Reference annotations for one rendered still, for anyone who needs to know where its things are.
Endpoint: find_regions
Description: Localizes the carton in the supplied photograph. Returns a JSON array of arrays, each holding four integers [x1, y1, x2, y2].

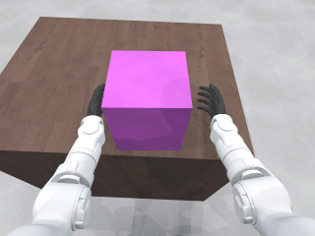
[[101, 50, 193, 150]]

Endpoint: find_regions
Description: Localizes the left robot hand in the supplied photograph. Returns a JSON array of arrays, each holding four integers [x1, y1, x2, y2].
[[87, 83, 105, 117]]

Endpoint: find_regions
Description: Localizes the right robot forearm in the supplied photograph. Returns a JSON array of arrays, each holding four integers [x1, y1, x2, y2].
[[210, 114, 292, 211]]

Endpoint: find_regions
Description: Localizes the pedestal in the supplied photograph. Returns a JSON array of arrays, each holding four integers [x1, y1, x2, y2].
[[0, 17, 255, 202]]

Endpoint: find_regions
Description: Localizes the right robot upper arm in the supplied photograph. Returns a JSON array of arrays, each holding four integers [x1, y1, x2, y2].
[[232, 175, 315, 236]]

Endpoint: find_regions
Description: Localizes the left robot forearm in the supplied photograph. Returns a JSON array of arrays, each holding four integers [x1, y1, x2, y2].
[[31, 115, 105, 221]]

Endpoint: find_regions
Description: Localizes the left robot upper arm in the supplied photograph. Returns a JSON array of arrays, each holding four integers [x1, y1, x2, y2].
[[6, 182, 92, 236]]

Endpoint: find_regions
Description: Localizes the right robot hand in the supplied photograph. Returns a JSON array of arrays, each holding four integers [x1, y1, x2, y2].
[[197, 84, 226, 120]]

